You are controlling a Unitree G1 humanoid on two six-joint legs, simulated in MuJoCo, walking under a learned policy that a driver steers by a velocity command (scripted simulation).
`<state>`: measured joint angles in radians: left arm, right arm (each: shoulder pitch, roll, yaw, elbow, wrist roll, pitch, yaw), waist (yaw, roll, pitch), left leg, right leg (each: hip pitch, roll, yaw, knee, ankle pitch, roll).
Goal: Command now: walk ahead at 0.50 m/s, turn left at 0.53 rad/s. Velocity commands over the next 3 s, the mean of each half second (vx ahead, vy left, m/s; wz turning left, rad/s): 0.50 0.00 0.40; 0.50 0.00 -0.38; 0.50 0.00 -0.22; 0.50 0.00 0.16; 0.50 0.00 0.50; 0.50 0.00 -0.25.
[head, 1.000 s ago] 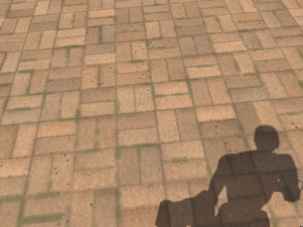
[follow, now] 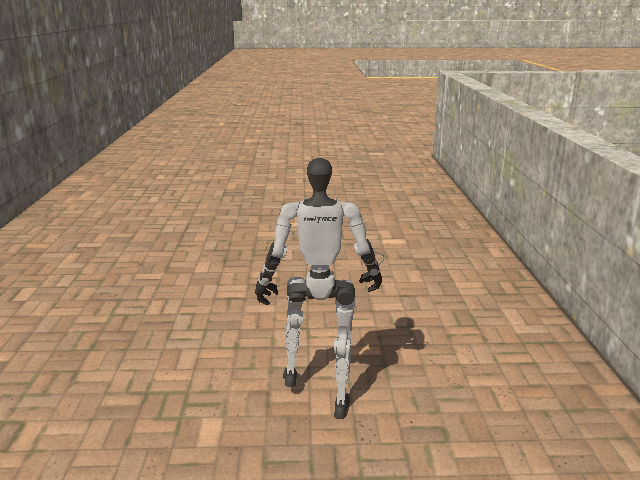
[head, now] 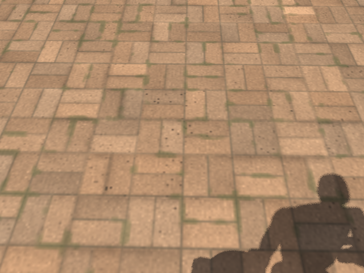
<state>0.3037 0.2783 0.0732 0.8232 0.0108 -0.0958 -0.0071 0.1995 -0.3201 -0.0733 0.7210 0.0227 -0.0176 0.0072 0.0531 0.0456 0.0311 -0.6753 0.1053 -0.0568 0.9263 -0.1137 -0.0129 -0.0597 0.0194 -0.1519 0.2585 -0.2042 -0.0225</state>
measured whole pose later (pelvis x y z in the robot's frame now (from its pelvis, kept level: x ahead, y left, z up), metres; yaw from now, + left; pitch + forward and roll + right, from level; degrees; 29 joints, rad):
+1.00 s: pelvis +0.57 +0.07 +0.00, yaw -3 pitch +2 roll -1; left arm 0.30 0.28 0.06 0.73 -0.01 -0.05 -0.02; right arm 0.16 -0.30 -0.04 0.69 -0.01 -0.10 0.00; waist 0.03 0.02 0.04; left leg -0.60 0.08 -0.08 0.98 -0.29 -0.04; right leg -0.23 0.13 0.07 0.36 -0.16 -0.10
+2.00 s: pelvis +1.12 +0.02 +0.00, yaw -2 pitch +1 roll -2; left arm 0.29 0.26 0.06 0.81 0.02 -0.10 -0.02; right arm 0.24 -0.31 -0.07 0.79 0.03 -0.03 -0.01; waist 0.03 0.05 0.02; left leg -0.64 0.10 -0.07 1.06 -0.22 -0.01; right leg -0.14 0.03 -0.14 0.31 -0.18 -0.04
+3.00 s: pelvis +1.69 +0.08 -0.01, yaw +3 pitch +1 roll +0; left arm 0.28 0.28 0.06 0.75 -0.01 -0.06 -0.03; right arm 0.20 -0.29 -0.04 0.73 -0.01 -0.10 0.00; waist 0.03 0.02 0.04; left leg -0.51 0.05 -0.06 1.09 -0.33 0.00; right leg -0.29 0.11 0.04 0.42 -0.15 -0.10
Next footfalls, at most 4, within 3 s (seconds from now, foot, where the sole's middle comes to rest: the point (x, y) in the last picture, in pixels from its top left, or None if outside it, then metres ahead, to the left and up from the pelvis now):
0.20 left None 0.27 0.16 -0.78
0.76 right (199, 238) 0.62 0.01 -0.78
1.24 left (154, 175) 0.90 0.21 -0.78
1.76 right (219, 135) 1.14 -0.08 -0.78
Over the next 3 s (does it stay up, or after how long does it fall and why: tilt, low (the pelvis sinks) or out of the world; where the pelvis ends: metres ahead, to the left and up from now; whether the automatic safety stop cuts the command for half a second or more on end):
stays up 1.69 0.08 -0.01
